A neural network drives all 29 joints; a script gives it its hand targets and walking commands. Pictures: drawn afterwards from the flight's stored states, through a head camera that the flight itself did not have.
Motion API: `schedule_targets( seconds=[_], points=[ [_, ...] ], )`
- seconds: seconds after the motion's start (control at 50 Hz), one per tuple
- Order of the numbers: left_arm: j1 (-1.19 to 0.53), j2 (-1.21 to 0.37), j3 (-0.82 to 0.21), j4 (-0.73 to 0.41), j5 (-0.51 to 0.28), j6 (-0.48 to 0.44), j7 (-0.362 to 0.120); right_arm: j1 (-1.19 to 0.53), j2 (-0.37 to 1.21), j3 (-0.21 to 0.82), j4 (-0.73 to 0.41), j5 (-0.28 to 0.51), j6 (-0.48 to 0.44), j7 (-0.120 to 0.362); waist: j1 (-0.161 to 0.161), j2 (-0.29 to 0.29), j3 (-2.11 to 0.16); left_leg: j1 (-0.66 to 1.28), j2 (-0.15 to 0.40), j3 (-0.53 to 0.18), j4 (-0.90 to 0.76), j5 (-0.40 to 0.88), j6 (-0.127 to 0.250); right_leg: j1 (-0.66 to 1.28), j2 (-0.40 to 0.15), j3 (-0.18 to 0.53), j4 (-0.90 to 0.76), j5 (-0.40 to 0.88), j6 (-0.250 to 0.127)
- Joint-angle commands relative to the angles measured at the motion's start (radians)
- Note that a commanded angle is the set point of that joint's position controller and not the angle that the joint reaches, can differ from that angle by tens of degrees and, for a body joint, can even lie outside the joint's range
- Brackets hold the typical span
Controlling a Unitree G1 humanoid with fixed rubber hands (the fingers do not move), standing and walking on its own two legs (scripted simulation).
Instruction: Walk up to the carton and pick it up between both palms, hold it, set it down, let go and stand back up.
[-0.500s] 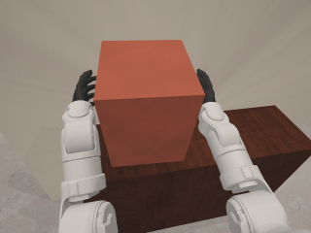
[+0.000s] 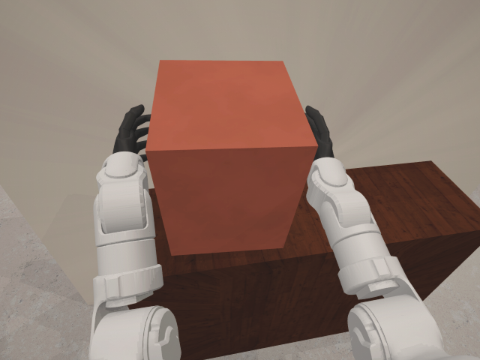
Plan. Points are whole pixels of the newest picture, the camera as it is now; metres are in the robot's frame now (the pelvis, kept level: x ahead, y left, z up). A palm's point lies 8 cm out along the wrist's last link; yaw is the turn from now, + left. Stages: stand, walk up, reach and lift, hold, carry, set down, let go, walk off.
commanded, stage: hold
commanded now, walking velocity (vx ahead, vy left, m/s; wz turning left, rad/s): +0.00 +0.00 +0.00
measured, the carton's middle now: (225, 160) +0.40 +0.00 +0.16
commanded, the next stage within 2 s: none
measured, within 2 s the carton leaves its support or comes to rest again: neither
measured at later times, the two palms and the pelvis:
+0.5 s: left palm (132, 156) +0.37 +0.14 +0.20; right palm (322, 152) +0.36 -0.15 +0.19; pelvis +0.01 +0.00 +0.00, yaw +0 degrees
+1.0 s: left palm (127, 154) +0.37 +0.15 +0.20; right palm (317, 152) +0.37 -0.14 +0.19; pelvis +0.00 +0.00 +0.00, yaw +0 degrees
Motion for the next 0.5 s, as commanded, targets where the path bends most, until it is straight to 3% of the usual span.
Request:
schedule_targets(
  seconds=[0.0, 0.02, 0.04, 0.1, 0.16, 0.22, 0.26, 0.36, 0.42, 0.48],
  points=[
    [-0.57, -0.461, -0.404, -0.039, -0.14, -0.058, -0.104, -0.822, 0.477, 0.325, -0.278, 0.033, -0.083, 0.104, 0.001, 0.078, -0.407, 0.034, 0.001, 0.026, -0.063, 0.1, -0.018, 0.114, 0.025, -0.012, -0.02, 0.032, 0.051],
    [-0.565, -0.458, -0.392, -0.027, -0.141, -0.057, -0.102, -0.824, 0.477, 0.32, -0.266, 0.033, -0.085, 0.103, -0.002, 0.069, -0.395, 0.032, 0.003, 0.02, -0.068, 0.086, -0.02, 0.108, 0.026, -0.01, -0.02, 0.021, 0.05],
    [-0.58, -0.467, -0.413, -0.082, -0.148, -0.064, -0.1, -0.829, 0.482, 0.329, -0.286, 0.048, -0.093, 0.105, 0.007, 0.081, -0.437, 0.055, 0.002, 0.024, -0.056, 0.135, -0.021, 0.114, 0.03, -0.017, -0.009, 0.057, 0.054],
    [-0.546, -0.472, -0.442, -0.087, -0.157, -0.057, -0.096, -0.826, 0.468, 0.367, -0.312, 0.077, -0.096, 0.091, -0.005, 0.089, -0.472, 0.108, 0.0, 0.018, -0.007, 0.271, -0.035, 0.127, 0.039, -0.02, -0.001, 0.163, 0.058],
    [-0.54, -0.449, -0.415, -0.06, -0.139, -0.047, -0.109, -0.791, 0.471, 0.35, -0.274, 0.049, -0.077, 0.082, -0.023, 0.068, -0.411, 0.09, -0.007, 0.027, -0.031, 0.174, -0.027, 0.117, 0.028, -0.011, -0.02, 0.11, 0.062],
    [-0.551, -0.452, -0.415, -0.074, -0.143, -0.052, -0.116, -0.783, 0.48, 0.341, -0.27, 0.051, -0.077, 0.085, -0.015, 0.074, -0.413, 0.06, -0.006, 0.028, -0.048, 0.14, -0.022, 0.133, 0.023, -0.005, -0.018, 0.093, 0.061],
    [-0.554, -0.472, -0.441, -0.099, -0.151, -0.056, -0.11, -0.803, 0.481, 0.354, -0.312, 0.07, -0.089, 0.085, -0.012, 0.11, -0.453, 0.081, -0.005, 0.022, -0.027, 0.221, -0.032, 0.13, 0.026, -0.011, -0.004, 0.155, 0.055],
    [-0.529, -0.463, -0.458, -0.134, -0.165, -0.063, -0.108, -0.793, 0.496, 0.412, -0.37, 0.098, -0.078, 0.067, -0.014, 0.08, -0.489, 0.103, -0.019, 0.013, 0.002, 0.276, -0.033, 0.169, 0.023, -0.004, 0.008, 0.263, 0.071],
    [-0.493, -0.447, -0.437, -0.108, -0.145, -0.047, -0.117, -0.768, 0.487, 0.405, -0.34, 0.084, -0.062, 0.064, -0.019, 0.063, -0.399, 0.078, -0.018, 0.016, -0.025, 0.22, -0.028, 0.157, 0.025, -0.008, -0.008, 0.205, 0.067],
    [-0.521, -0.44, -0.393, -0.09, -0.132, -0.04, -0.128, -0.775, 0.485, 0.371, -0.307, 0.073, -0.054, 0.071, -0.001, 0.073, -0.345, 0.012, -0.01, 0.027, -0.057, 0.132, -0.015, 0.155, 0.022, -0.001, -0.02, 0.103, 0.061]
  ],
)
